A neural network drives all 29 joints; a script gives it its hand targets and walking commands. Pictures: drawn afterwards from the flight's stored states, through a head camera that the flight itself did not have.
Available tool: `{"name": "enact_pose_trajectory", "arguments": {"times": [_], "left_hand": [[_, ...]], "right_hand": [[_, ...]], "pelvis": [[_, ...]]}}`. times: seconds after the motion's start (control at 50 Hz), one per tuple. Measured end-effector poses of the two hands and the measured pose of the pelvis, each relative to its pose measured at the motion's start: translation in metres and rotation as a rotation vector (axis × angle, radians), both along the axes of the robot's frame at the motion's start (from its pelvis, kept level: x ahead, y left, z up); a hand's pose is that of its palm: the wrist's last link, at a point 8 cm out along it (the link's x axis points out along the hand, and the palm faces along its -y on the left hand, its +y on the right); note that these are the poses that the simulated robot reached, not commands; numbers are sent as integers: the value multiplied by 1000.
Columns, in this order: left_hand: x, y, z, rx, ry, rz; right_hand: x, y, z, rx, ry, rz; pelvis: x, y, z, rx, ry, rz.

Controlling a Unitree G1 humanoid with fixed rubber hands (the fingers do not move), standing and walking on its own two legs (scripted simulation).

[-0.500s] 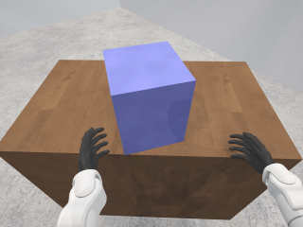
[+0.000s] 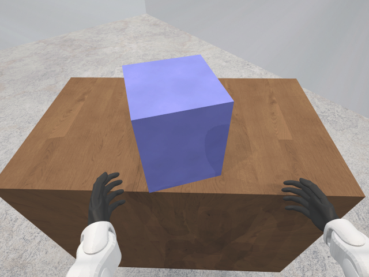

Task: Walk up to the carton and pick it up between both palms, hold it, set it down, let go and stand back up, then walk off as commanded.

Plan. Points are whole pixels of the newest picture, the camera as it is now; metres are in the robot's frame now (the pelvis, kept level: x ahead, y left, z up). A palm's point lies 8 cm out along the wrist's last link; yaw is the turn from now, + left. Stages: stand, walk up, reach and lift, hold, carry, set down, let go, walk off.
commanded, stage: set down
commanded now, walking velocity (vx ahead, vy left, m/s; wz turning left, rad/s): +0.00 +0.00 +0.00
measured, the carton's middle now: (174, 124) +0.47 +0.08 +0.09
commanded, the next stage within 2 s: none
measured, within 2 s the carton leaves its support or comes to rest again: neither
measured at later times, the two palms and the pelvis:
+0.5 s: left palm (97, 228) +0.21 +0.21 +0.04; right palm (315, 230) +0.25 -0.23 +0.00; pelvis +0.01 +0.00 +0.00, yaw +0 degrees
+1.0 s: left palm (94, 239) +0.20 +0.22 +0.01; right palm (306, 236) +0.24 -0.21 +0.00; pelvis +0.01 +0.00 +0.00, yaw +0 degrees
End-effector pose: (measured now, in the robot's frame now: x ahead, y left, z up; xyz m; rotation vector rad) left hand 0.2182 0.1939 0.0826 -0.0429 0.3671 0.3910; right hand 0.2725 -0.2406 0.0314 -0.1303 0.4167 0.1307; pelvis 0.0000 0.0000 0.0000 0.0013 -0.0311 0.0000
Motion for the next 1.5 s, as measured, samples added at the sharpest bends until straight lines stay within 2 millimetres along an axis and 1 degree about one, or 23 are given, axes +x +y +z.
{"name": "enact_pose_trajectory", "arguments": {"times": [0.1,0.2,0.3,0.38,0.56,0.64,0.78,0.94,1.06,1.14,1.2,1.34,1.5], "left_hand": [[0,6,-11,10,46,3],[1,9,-17,8,56,-5],[2,10,-28,5,86,-28],[-2,12,-33,9,97,-29],[-6,19,-42,44,116,-51],[-7,21,-49,46,137,-70],[-11,25,-63,44,187,-81],[-13,29,-69,45,190,-98],[-18,32,-84,36,245,-122],[-19,33,-85,39,241,-124],[-19,34,-87,39,245,-134],[-25,37,-101,32,297,-146],[-25,41,-108,35,312,-167]], "right_hand": [[1,0,-1,-1,12,-1],[0,0,-6,-3,31,-15],[-6,2,-16,11,65,-29],[-13,6,-22,27,79,-35],[-24,11,-28,50,89,-58],[-27,14,-30,62,94,-72],[-28,22,-33,78,99,-89],[-30,26,-35,66,104,-92],[-33,31,-38,58,111,-100],[-34,36,-40,67,116,-102],[-36,38,-42,65,121,-104],[-41,42,-53,52,151,-126],[-43,47,-60,37,167,-153]], "pelvis": [[2,0,0,1,3,0],[5,-1,0,2,7,0],[7,-1,0,2,10,1],[9,-1,1,3,13,1],[11,-1,1,4,15,1],[11,-1,1,4,15,1],[12,-1,1,4,16,1],[12,1,1,4,16,2],[12,2,1,4,16,3],[12,3,1,4,16,3],[12,3,1,4,16,3],[13,4,1,4,16,4],[15,5,1,4,17,5]]}}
